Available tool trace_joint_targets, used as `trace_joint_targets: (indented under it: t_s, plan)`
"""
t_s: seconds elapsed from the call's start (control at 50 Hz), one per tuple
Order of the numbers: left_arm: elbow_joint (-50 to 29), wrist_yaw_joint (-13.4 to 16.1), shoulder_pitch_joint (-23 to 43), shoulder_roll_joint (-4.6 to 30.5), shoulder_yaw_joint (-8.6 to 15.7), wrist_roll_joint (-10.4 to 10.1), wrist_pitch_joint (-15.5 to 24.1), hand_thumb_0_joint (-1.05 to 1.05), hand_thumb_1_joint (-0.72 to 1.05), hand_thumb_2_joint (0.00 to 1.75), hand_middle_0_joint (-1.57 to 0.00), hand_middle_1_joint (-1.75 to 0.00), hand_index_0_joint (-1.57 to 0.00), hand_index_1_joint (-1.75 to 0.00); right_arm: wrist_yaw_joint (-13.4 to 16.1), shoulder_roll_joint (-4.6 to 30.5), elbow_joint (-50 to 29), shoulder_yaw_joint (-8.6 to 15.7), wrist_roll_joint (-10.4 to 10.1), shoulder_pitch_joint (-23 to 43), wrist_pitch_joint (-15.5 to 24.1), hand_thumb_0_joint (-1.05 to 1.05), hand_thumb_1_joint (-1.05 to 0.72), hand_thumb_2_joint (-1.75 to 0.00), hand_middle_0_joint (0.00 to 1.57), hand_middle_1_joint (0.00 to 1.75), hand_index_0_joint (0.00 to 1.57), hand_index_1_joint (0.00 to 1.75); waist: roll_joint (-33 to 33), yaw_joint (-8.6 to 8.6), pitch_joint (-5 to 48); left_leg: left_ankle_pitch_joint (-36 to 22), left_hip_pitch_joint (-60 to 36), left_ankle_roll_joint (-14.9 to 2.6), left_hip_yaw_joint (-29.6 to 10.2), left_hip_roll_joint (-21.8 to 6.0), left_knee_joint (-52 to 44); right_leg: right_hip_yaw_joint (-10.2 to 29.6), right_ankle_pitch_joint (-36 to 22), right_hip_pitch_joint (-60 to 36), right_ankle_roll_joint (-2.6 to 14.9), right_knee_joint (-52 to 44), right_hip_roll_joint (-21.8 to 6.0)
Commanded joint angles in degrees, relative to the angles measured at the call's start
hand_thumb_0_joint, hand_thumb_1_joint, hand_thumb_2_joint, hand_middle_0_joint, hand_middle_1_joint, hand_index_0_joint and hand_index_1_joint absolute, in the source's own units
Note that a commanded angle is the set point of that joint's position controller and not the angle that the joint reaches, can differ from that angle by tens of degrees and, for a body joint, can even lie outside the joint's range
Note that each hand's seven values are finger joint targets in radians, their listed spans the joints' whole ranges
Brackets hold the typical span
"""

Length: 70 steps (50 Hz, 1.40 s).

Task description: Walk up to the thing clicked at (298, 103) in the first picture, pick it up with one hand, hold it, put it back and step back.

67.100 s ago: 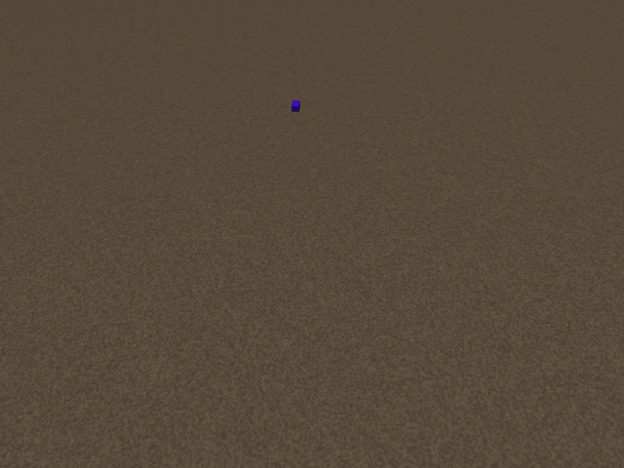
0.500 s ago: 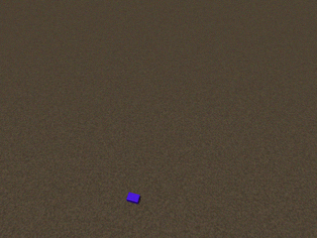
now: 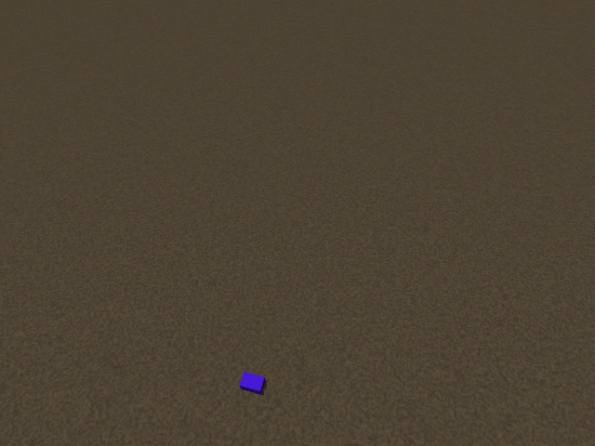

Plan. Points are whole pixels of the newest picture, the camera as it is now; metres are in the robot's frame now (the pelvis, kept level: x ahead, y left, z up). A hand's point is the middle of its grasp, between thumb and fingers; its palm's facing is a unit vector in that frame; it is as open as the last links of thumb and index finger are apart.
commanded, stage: stand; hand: left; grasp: from above
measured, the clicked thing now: (252, 383) +0.49 +0.18 -0.76
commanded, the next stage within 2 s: step back in 1.56 s
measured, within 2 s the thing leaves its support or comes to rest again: neither
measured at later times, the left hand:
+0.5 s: hand out of the picture +0.07 +0.24 -0.16, palm faces +0.02 -0.94 -0.33, open 7.4 cm
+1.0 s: hand out of the picture +0.08 +0.23 -0.15, palm faces +0.01 -0.94 -0.34, open 7.4 cm
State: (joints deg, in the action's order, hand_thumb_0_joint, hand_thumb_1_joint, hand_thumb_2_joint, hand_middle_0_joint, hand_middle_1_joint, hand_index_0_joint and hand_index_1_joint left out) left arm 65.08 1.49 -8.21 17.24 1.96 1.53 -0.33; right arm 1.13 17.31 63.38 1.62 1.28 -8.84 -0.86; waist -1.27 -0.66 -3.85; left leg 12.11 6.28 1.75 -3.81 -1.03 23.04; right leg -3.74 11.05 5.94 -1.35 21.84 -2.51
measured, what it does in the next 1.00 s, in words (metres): stands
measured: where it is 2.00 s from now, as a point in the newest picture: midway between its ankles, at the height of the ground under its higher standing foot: outside the picture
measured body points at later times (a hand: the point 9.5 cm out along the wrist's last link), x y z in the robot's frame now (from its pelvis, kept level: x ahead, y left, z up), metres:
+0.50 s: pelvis +0.01 -0.01 +0.00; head +0.01 -0.01 +0.45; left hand +0.07 +0.29 -0.13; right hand +0.06 -0.30 -0.14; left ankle +0.01 +0.14 -0.74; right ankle +0.01 -0.13 -0.74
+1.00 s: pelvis +0.01 -0.01 +0.00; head +0.01 -0.02 +0.45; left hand +0.08 +0.28 -0.13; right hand +0.07 -0.31 -0.14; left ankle +0.01 +0.14 -0.74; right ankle +0.01 -0.13 -0.74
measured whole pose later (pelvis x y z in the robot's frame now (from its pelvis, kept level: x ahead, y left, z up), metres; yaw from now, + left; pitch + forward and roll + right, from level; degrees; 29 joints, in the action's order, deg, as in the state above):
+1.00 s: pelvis +0.01 -0.01 +0.00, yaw +0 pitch -3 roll +0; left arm 65.8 0.1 -6.3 18.4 1.7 0.7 0.1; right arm 0.4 19.1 64.5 0.2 0.9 -7.3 -0.3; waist -1.1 -0.2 -3.5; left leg 10.9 5.6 2.9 -3.6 -2.3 19.7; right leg -3.7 10.4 6.1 -0.2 19.8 -1.3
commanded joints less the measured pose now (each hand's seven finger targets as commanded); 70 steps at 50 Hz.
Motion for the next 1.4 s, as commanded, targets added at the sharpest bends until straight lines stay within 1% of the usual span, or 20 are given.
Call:
trace_joint_targets:
  t_s: [0.0, 0.02, 0.04, 0.14, 0.18, 0.24, 0.32, 0.38, 0.48, 0.62, 0.68, 0.8, 0.94, 0.98, 1.0, 1.02, 1.12, 1.24, 1.28, 1.38]
  plan:
    - [-2.93, 0.52, 2.02, 11.67, 2.31, 0.04, 1.16, 0.00, 0.90, 0.90, -0.20, -0.30, -0.20, -0.30, 0.44, 10.34, -2.97, 1.92, 0.12, 1.45, 1.36, 0.00, -0.90, -0.90, 0.20, 0.30, 0.20, 0.30, 0.16, -0.28, 0.38, -1.93, 4.32, -2.70, -3.54, -3.87, -5.52, 5.45, 1.51, -0.69, 1.53, -5.74, -4.59]
    - [-2.77, 0.52, 1.83, 11.48, 2.25, 0.06, 1.25, 0.00, 0.90, 0.90, -0.20, -0.30, -0.20, -0.30, 0.37, 10.55, -3.00, 1.94, 0.02, 1.94, 1.45, 0.00, -0.90, -0.90, 0.20, 0.30, 0.20, 0.30, 0.36, -0.53, 0.60, -2.83, 3.84, -2.68, -3.64, -4.02, -5.41, 5.41, 1.34, -0.86, 1.51, -5.77, -4.54]
    - [-2.85, 0.47, 2.20, 11.68, 2.32, -0.03, 1.29, 0.00, 0.90, 0.90, -0.20, -0.30, -0.20, -0.30, 0.45, 10.70, -3.13, 1.93, 0.11, 2.23, 1.58, 0.00, -0.90, -0.90, 0.20, 0.30, 0.20, 0.30, 0.24, -0.34, 1.43, -3.80, 3.47, -2.82, -3.48, -4.19, -5.17, 5.67, -0.68, -1.08, 1.61, -5.63, -4.80]
    - [-2.47, 0.33, 2.77, 12.15, 2.37, -0.17, 1.42, 0.00, 0.90, 0.90, -0.20, -0.30, -0.20, -0.30, 0.31, 10.99, -2.68, 1.56, -0.02, 2.04, 1.63, 0.00, -0.90, -0.90, 0.20, 0.30, 0.20, 0.30, 0.72, -0.37, 1.71, -5.14, 3.15, -2.73, -3.36, -4.44, -5.45, 5.46, -1.20, -1.89, 1.56, -5.64, -4.78]
    - [-2.27, 0.28, 3.00, 12.30, 2.40, -0.20, 1.34, 0.00, 0.90, 0.90, -0.20, -0.30, -0.20, -0.30, 0.37, 11.01, -2.47, 1.47, 0.00, 1.82, 1.53, 0.00, -0.90, -0.90, 0.20, 0.30, 0.20, 0.30, 0.77, -0.23, 1.61, -4.25, 3.26, -2.71, -3.30, -4.46, -5.49, 5.57, -0.67, -1.57, 1.53, -5.91, -4.75]
    - [-2.30, 0.15, 3.06, 12.29, 2.36, -0.29, 1.36, 0.00, 0.90, 0.90, -0.20, -0.30, -0.20, -0.30, 0.46, 11.41, -2.50, 1.36, -0.06, 2.02, 1.72, 0.00, -0.90, -0.90, 0.20, 0.30, 0.20, 0.30, -0.03, -0.19, 2.20, -6.57, 2.44, -2.62, -3.27, -4.67, -5.80, 5.62, -3.25, -1.69, 1.84, -5.66, -4.87]
    - [-2.04, 0.08, 3.10, 12.49, 2.41, -0.36, 1.36, 0.00, 0.90, 0.90, -0.20, -0.30, -0.20, -0.30, 0.48, 11.96, -2.44, 1.33, -0.13, 2.13, 1.75, 0.00, -0.90, -0.90, 0.20, 0.30, 0.20, 0.30, 0.38, -0.22, 2.76, -7.05, 2.11, -2.75, -3.18, -4.92, -5.79, 5.47, -3.91, -2.23, 1.85, -5.53, -4.91]
    - [-1.82, -0.02, 3.36, 12.30, 2.29, -0.40, 1.21, 0.00, 0.90, 0.90, -0.20, -0.30, -0.20, -0.30, 0.47, 11.68, -2.19, 1.10, -0.13, 2.18, 1.70, 0.00, -0.90, -0.90, 0.20, 0.30, 0.20, 0.30, 0.12, -0.15, 2.05, -5.84, 2.73, -2.56, -3.10, -4.83, -6.23, 5.40, -2.83, -1.82, 1.81, -5.63, -4.64]
    - [-2.11, -0.07, 3.62, 12.25, 2.31, -0.56, 1.38, 0.00, 0.90, 0.90, -0.20, -0.30, -0.20, -0.30, 0.42, 12.00, -2.32, 0.97, -0.29, 2.25, 1.99, 0.00, -0.90, -0.90, 0.20, 0.30, 0.20, 0.30, 0.25, -0.12, 3.59, -9.35, 1.32, -2.61, -3.00, -5.29, -5.92, 5.31, -6.41, -2.61, 1.98, -4.91, -4.93]
    - [-2.05, -0.25, 3.50, 12.53, 2.20, -0.58, 1.42, 0.00, 0.90, 0.90, -0.20, -0.30, -0.20, -0.30, 0.33, 12.30, -2.33, 0.81, -0.29, 2.92, 2.00, 0.00, -0.90, -0.90, 0.20, 0.30, 0.20, 0.30, 0.51, 0.04, 2.99, -8.49, 1.40, -2.59, -2.93, -5.28, -6.24, 5.41, -6.13, -1.92, 1.82, -5.28, -4.87]
    - [-2.16, -0.30, 3.62, 12.93, 2.22, -0.52, 1.40, 0.00, 0.90, 0.90, -0.20, -0.30, -0.20, -0.30, 0.22, 12.19, -2.28, 0.77, -0.32, 2.96, 1.91, 0.00, -0.90, -0.90, 0.20, 0.30, 0.20, 0.30, 0.90, -0.02, 2.68, -7.68, 1.25, -2.42, -2.94, -5.30, -6.61, 5.26, -4.01, -1.10, 1.86, -5.53, -4.66]
    - [-2.49, -0.39, 3.79, 12.72, 2.05, -0.58, 1.70, 0.00, 0.90, 0.90, -0.20, -0.30, -0.20, -0.30, 0.10, 12.73, -2.35, 0.88, -0.35, 3.60, 2.02, 0.00, -0.90, -0.90, 0.20, 0.30, 0.20, 0.30, 0.73, 0.09, 3.44, -8.35, 1.02, -2.51, -2.71, -5.45, -6.17, 5.59, -5.66, -1.83, 1.91, -5.72, -4.95]
    - [-2.61, -0.54, 4.17, 13.54, 2.20, -0.58, 1.70, 0.00, 0.90, 0.90, -0.20, -0.30, -0.20, -0.30, -0.08, 12.90, -2.18, 0.77, -0.23, 3.31, 1.85, 0.00, -0.90, -0.90, 0.20, 0.30, 0.20, 0.30, 0.75, 0.26, 2.48, -5.27, 2.67, -2.50, -2.63, -5.18, -6.73, 5.82, -2.65, -1.33, 1.85, -6.25, -4.85]
    - [-2.78, -0.55, 3.97, 13.38, 2.06, -0.52, 1.85, 0.00, 0.90, 0.90, -0.20, -0.30, -0.20, -0.30, -0.15, 13.02, -2.51, 0.90, -0.32, 4.01, 1.92, 0.00, -0.90, -0.90, 0.20, 0.30, 0.20, 0.30, 0.31, 0.14, 3.67, -7.49, 1.33, -2.52, -2.58, -5.38, -6.18, 5.72, -4.72, -1.56, 2.01, -5.98, -5.03]
    - [-2.83, -0.54, 4.18, 13.43, 2.12, -0.63, 1.89, 0.00, 0.90, 0.90, -0.20, -0.30, -0.20, -0.30, -0.13, 12.84, -2.43, 0.76, -0.26, 3.49, 1.90, 0.00, -0.90, -0.90, 0.20, 0.30, 0.20, 0.30, 0.76, 0.35, 3.93, -7.05, 1.70, -2.61, -2.43, -5.42, -6.10, 5.81, -5.46, -1.77, 1.98, -5.78, -5.18]
    - [-2.90, -0.58, 4.25, 13.72, 2.11, -0.53, 1.84, 0.00, 0.90, 0.90, -0.20, -0.30, -0.20, -0.30, -0.14, 12.65, -2.26, 0.71, -0.30, 3.38, 1.89, 0.00, -0.90, -0.90, 0.20, 0.30, 0.20, 0.30, 1.01, 0.32, 3.38, -6.95, 1.76, -2.32, -2.54, -5.35, -6.52, 5.64, -4.49, -1.31, 2.09, -5.65, -4.96]
    - [-3.02, -0.67, 3.77, 13.61, 1.98, -0.77, 1.82, 0.00, 0.90, 0.90, -0.20, -0.30, -0.20, -0.30, -0.09, 13.21, -2.20, 0.80, -0.32, 3.57, 2.06, 0.00, -0.90, -0.90, 0.20, 0.30, 0.20, 0.30, 0.49, 0.12, 4.30, -8.53, 1.37, -2.49, -2.56, -5.62, -6.39, 5.75, -6.62, -2.16, 2.32, -5.28, -5.18]
    - [-3.07, -0.72, 3.51, 13.53, 1.76, -0.75, 1.93, 0.00, 0.90, 0.90, -0.20, -0.30, -0.20, -0.30, -0.24, 13.39, -2.21, 0.74, -0.46, 3.78, 2.17, 0.00, -0.90, -0.90, 0.20, 0.30, 0.20, 0.30, 0.68, 0.12, 4.07, -9.63, 0.49, -2.31, -2.60, -5.67, -6.40, 5.47, -6.85, -1.48, 2.18, -5.42, -4.88]
    - [-3.24, -0.75, 4.03, 13.80, 1.87, -0.78, 1.83, 0.00, 0.90, 0.90, -0.20, -0.30, -0.20, -0.30, -0.16, 13.32, -2.08, 0.63, -0.32, 3.53, 2.10, 0.00, -0.90, -0.90, 0.20, 0.30, 0.20, 0.30, 0.59, 0.34, 3.68, -7.96, 1.18, -2.23, -2.32, -5.55, -6.51, 5.83, -6.21, -1.40, 2.26, -5.33, -5.00]
    - [-3.50, -0.67, 3.84, 13.72, 1.72, -0.78, 1.96, 0.00, 0.90, 0.90, -0.20, -0.30, -0.20, -0.30, -0.15, 13.82, -2.28, 0.87, -0.38, 3.76, 2.09, 0.00, -0.90, -0.90, 0.20, 0.30, 0.20, 0.30, 0.95, 0.30, 4.98, -10.07, 0.38, -2.25, -2.27, -5.80, -6.15, 5.64, -8.46, -2.16, 2.25, -5.02, -5.14]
